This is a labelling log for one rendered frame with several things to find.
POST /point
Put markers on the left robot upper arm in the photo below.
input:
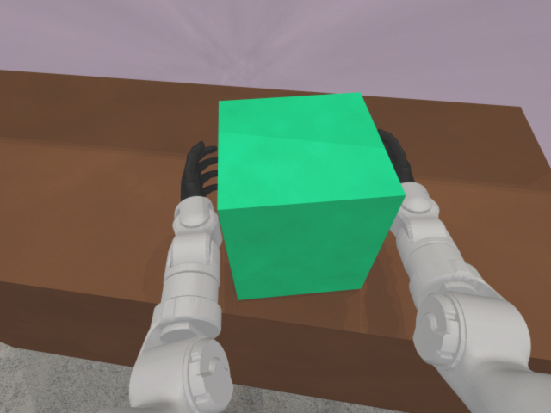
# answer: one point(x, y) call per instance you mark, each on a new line
point(191, 375)

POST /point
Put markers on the carton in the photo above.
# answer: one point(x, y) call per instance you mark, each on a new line
point(306, 193)

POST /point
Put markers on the right robot hand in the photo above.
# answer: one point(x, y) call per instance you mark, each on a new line
point(397, 156)

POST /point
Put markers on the left robot forearm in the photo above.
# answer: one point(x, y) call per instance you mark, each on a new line
point(189, 304)

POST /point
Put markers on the pedestal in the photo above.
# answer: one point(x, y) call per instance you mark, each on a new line
point(90, 178)

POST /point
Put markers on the left robot hand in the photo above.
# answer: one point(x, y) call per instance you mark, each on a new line
point(192, 180)

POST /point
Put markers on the right robot upper arm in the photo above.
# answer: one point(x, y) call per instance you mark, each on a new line
point(480, 346)

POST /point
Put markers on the right robot forearm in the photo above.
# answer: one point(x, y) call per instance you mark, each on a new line
point(429, 254)

